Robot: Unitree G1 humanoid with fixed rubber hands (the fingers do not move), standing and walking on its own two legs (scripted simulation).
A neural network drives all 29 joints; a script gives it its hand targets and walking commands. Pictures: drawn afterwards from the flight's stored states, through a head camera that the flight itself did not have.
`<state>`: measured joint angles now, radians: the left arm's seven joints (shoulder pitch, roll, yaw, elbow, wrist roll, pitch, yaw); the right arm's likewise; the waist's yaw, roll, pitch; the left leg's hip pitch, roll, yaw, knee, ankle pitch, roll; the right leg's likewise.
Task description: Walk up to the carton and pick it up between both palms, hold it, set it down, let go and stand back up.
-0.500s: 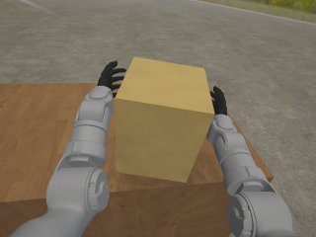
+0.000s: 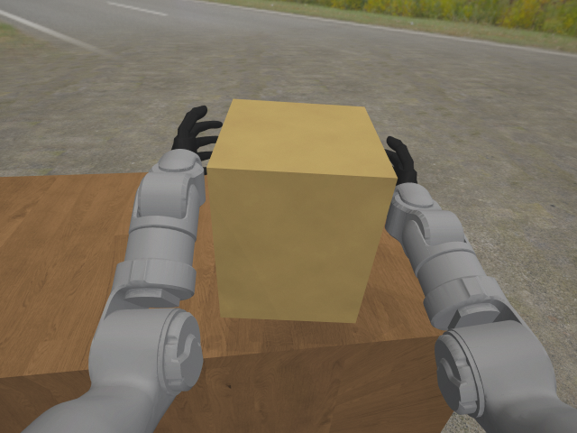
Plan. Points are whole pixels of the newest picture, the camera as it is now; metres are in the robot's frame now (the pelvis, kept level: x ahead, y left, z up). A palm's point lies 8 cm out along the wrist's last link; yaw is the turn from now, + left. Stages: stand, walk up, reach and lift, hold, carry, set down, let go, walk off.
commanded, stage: reach and lift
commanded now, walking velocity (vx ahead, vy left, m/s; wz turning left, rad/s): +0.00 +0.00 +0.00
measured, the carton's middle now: (293, 210) +0.41 +0.00 +0.18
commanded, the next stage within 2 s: hold in 1.14 s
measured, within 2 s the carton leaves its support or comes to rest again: neither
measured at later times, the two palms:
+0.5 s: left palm (188, 144) +0.39 +0.14 +0.30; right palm (413, 163) +0.39 -0.15 +0.27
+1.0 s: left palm (183, 129) +0.38 +0.14 +0.32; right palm (416, 144) +0.39 -0.15 +0.30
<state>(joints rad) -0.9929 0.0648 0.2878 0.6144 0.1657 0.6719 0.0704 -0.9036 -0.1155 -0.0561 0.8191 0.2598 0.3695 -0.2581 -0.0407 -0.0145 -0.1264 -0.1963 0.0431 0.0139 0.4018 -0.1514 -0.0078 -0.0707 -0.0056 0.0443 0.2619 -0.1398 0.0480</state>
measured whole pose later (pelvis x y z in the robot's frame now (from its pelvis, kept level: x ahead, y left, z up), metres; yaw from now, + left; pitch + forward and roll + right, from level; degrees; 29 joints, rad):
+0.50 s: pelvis +0.00 +0.00 +0.00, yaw +0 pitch -3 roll -2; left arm -1.05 0.06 0.29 0.59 0.17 0.78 0.10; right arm -1.03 -0.18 -0.06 0.82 0.29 0.52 -0.24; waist -0.03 0.00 -0.14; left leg -0.20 0.05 0.01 0.40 -0.15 -0.01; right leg -0.07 0.00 0.04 0.26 -0.14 0.04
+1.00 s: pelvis +0.00 +0.00 +0.00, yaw +0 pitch -3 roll -2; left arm -1.10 0.08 0.29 0.59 0.17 0.83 0.10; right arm -1.10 -0.20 -0.06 0.85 0.29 0.58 -0.23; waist -0.03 0.01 -0.15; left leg -0.20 0.05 0.01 0.40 -0.15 -0.01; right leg -0.07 0.00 0.04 0.26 -0.14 0.04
